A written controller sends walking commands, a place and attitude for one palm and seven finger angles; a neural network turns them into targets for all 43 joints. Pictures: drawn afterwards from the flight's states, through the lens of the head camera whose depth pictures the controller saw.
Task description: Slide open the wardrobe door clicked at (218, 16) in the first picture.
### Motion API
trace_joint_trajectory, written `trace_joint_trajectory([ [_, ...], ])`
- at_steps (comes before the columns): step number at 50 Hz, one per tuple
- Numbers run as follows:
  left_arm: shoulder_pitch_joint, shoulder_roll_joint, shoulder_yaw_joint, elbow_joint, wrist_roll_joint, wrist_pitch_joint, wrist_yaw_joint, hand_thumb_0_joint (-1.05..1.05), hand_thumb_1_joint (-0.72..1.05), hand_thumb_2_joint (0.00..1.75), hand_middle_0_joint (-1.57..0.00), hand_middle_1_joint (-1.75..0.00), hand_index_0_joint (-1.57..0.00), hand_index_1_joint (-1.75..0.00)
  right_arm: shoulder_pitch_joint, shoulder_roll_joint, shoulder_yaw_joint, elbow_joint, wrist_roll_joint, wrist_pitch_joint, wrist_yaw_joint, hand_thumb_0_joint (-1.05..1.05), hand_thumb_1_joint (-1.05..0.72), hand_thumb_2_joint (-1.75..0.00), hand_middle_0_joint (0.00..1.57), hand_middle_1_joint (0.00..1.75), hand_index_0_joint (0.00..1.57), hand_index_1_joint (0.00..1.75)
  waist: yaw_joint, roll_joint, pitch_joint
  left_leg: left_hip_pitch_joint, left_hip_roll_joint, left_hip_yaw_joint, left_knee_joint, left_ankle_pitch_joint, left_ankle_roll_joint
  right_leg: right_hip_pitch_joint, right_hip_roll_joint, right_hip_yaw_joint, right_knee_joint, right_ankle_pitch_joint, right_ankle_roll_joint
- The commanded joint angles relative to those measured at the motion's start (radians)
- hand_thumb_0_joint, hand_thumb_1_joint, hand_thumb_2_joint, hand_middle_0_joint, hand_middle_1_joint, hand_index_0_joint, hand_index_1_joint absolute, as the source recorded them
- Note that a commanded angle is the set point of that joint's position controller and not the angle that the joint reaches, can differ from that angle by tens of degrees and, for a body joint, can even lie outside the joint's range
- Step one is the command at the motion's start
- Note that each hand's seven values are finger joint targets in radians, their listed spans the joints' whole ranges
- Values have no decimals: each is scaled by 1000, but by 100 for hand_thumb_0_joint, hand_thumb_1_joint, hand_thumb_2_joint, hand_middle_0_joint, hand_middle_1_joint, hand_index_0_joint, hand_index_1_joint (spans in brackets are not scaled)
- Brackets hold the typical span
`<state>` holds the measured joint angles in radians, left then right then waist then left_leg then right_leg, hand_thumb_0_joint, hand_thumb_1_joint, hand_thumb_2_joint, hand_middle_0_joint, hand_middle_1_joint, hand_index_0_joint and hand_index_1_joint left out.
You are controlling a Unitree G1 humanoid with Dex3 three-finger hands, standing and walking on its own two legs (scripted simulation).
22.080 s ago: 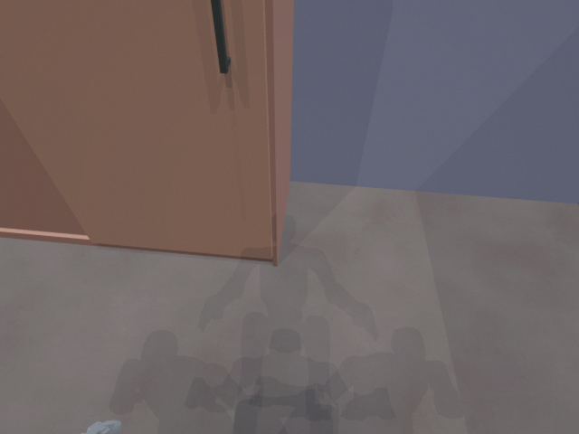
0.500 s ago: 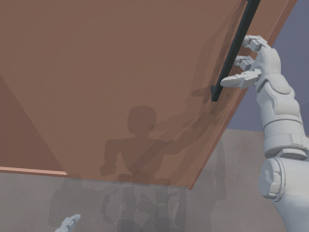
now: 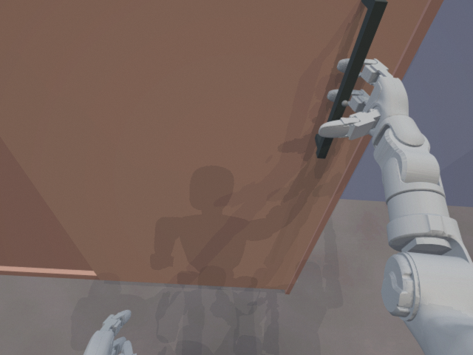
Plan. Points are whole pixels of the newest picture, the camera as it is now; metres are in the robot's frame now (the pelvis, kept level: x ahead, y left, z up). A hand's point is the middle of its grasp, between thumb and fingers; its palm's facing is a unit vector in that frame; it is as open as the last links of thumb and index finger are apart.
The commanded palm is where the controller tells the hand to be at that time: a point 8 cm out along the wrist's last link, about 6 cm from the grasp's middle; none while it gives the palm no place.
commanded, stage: slide the fingers in behind the handle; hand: right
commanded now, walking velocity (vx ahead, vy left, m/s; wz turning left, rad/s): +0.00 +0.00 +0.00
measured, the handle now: (341, 88) +0.50 -0.12 +0.23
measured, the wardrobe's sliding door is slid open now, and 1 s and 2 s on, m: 0.00 0.00 0.00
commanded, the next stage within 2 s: grip the handle and tug to test in 1.08 s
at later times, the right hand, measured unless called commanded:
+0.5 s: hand (332, 104) +0.45 -0.10 +0.24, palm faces -0.04 +1.00 -0.01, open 14.0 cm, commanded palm +0.42 -0.15 +0.23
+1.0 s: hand (332, 105) +0.44 -0.10 +0.23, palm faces -0.02 +1.00 -0.01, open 14.1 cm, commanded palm +0.42 -0.15 +0.23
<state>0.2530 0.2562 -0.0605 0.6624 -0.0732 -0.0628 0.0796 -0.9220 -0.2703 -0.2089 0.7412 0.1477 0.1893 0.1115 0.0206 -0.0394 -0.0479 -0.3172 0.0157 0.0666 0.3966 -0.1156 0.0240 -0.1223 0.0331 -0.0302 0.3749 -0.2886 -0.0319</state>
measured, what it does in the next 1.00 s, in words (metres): stands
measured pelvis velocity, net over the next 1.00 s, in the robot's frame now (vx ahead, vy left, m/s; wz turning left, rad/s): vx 0.00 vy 0.00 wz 0.00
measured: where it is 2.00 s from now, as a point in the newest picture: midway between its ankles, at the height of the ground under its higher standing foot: outside the picture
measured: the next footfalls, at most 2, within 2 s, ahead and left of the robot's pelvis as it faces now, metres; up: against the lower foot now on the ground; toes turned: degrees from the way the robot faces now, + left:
none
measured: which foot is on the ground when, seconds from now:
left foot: down 0.00-1.00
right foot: down 0.00-1.00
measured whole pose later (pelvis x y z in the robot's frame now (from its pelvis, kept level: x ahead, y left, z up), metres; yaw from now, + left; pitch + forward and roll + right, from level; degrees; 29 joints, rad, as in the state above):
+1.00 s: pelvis +0.00 +0.00 +0.00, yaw +0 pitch +1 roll +0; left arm 0.26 0.25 -0.06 0.68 -0.06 -0.04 0.08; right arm -0.90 -0.22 -0.19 0.69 0.14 0.21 0.03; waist 0.02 -0.04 -0.04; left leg -0.30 0.01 0.06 0.39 -0.11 0.03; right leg -0.10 0.03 -0.03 0.37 -0.28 -0.03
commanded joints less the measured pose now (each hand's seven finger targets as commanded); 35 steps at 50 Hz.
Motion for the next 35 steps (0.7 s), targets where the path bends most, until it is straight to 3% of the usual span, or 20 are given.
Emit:
trace_joint_trajectory([
  [1, -47, 117, 41, -130, 7, -26, 0, 0, 90, 90, -20, -30, -20, -30, -500, -182, -35, -228, 4, -58, -24, 0, 50, -30, 30, 120, 30, 120, 0, 74, -306, 307, 14, -49, 16, 230, 26, -78, -33, 30, -49, 294, 13],
  [2, -49, 114, 39, -137, 9, -25, -2, 0, 90, 90, -20, -30, -20, -30, -496, -197, -55, -255, 6, -60, -31, 0, 50, -30, 30, 120, 30, 120, -10, 55, -330, 325, 15, -54, 20, 254, 27, -71, -32, 27, -46, 317, 14],
  [5, -62, 109, 39, -147, 11, -15, -4, 0, 90, 90, -20, -30, -20, -30, -466, -200, -62, -302, 0, -60, -40, 0, 50, -30, 30, 120, 30, 120, -18, 88, -358, 369, 14, -55, 27, 290, 25, -75, -33, 20, -46, 340, 12],
  [7, -66, 107, 38, -147, 10, -10, -3, 0, 90, 90, -20, -30, -20, -30, -480, -166, -27, -320, -4, -56, -41, 0, 50, -30, 30, 120, 30, 120, -6, 49, -324, 343, 15, -51, 22, 281, 28, -64, -34, 23, -48, 344, 15],
  [10, -72, 106, 38, -144, 9, -6, 0, 0, 90, 90, -20, -30, -20, -30, -475, -133, -7, -322, 5, -34, -40, 0, 50, -30, 30, 120, 30, 120, 1, 72, -311, 329, 12, -51, 13, 260, 24, -60, -34, 21, -50, 313, 12],
  [11, -77, 110, 39, -146, 9, -4, 3, 0, 90, 90, -20, -30, -20, -30, -473, -159, -28, -314, 5, -29, -43, 0, 50, -30, 30, 120, 30, 120, -5, 95, -303, 331, 11, -49, 11, 244, 25, -67, -34, 26, -51, 301, 9],
  [14, -76, 104, 33, -137, 9, -7, 9, 0, 90, 90, -20, -30, -20, -30, -521, -147, -12, -307, 3, -21, -52, 0, 50, -30, 30, 120, 30, 120, 7, 58, -287, 310, 13, -53, 1, 202, 24, -68, -31, 26, -57, 261, 9],
  [17, -70, 105, 33, -129, 11, -12, 11, 0, 90, 90, -20, -30, -20, -30, -556, -131, 7, -300, 2, -33, -60, 0, 50, -30, 30, 120, 30, 120, 17, 51, -298, 304, 13, -51, -1, 186, 25, -61, -31, 31, -58, 255, 11],
  [18, -66, 102, 35, -129, 13, -16, 11, 0, 90, 90, -20, -30, -20, -30, -548, -135, -6, -294, 3, -37, -64, 0, 50, -30, 30, 120, 30, 120, 9, 56, -307, 308, 12, -53, 3, 199, 26, -57, -31, 32, -53, 268, 11],
  [19, -62, 104, 35, -126, 15, -17, 10, 0, 90, 90, -20, -30, -20, -30, -538, -134, -9, -287, 6, -41, -65, 0, 50, -30, 30, 120, 30, 120, 8, 88, -316, 323, 11, -51, 6, 214, 25, -59, -32, 33, -54, 280, 12],
  [20, -66, 102, 34, -128, 14, -17, 8, 0, 90, 90, -20, -30, -20, -30, -527, -120, 2, -290, 4, -43, -63, 0, 50, -30, 30, 120, 30, 120, 4, 59, -328, 326, 12, -52, 11, 222, 27, -56, -31, 29, -54, 288, 15],
  [22, -64, 101, 36, -126, 14, -19, 5, 0, 90, 90, -20, -30, -20, -30, -538, -75, 39, -286, 4, -48, -64, 0, 50, -30, 30, 120, 30, 120, 14, 57, -320, 310, 12, -49, 11, 229, 27, -46, -33, 31, -51, 304, 18],
  [25, -57, 105, 35, -114, 14, -13, 2, 0, 90, 90, -20, -30, -20, -30, -509, -117, -8, -225, 1, -32, -78, 0, 50, -30, 30, 120, 30, 120, 2, 82, -291, 305, 11, -49, 5, 196, 26, -79, -31, 31, -57, 263, 18],
  [27, -59, 104, 34, -116, 14, -13, 2, 0, 90, 90, -20, -30, -20, -30, -554, -63, 51, -235, -12, -38, -82, 0, 50, -30, 30, 120, 30, 120, 21, 68, -264, 273, 13, -47, -3, 163, 25, -71, -34, 36, -63, 241, 15],
  [29, -52, 102, 38, -115, 16, -17, 2, 0, 90, 90, -20, -30, -20, -30, -550, -70, 38, -245, -11, -45, -88, 0, 50, -30, 30, 120, 30, 120, 14, 79, -301, 292, 11, -47, 4, 187, 27, -60, -34, 35, -57, 265, 16],
  [30, -57, 100, 37, -117, 16, -19, 0, 0, 90, 90, -20, -30, -20, -30, -556, -41, 59, -252, -6, -46, -85, 0, 50, -30, 30, 120, 30, 120, 17, 64, -298, 287, 12, -48, 4, 193, 27, -54, -33, 34, -55, 270, 17],
  [35, -53, 104, 37, -113, 16, -20, 3, 0, 90, 90, -20, -30, -20, -30, -551, -81, 29, -230, -1, -49, -74, 0, 50, -30, 30, 120, 30, 120, 13, 106, -300, 308, 12, -52, 3, 185, 24, -81, -33, 32, -58, 243, 10],
])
